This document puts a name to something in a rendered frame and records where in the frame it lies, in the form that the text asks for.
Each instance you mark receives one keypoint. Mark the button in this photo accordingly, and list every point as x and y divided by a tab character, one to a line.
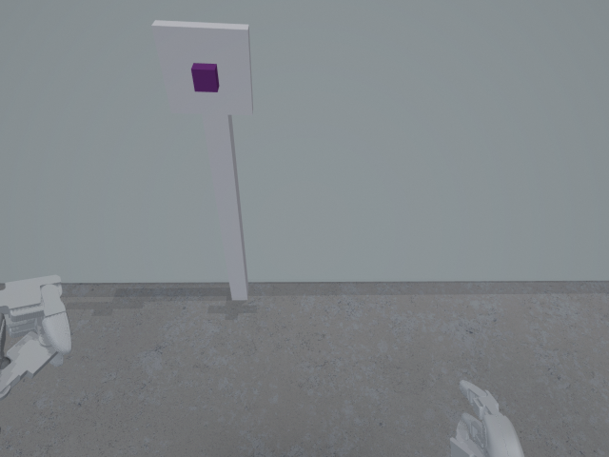
205	77

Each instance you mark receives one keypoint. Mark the panel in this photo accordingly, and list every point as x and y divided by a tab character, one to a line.
179	45

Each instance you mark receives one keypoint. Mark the robot left hand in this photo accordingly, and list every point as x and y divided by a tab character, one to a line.
32	307

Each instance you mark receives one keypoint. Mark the robot right hand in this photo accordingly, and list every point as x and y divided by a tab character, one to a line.
495	436

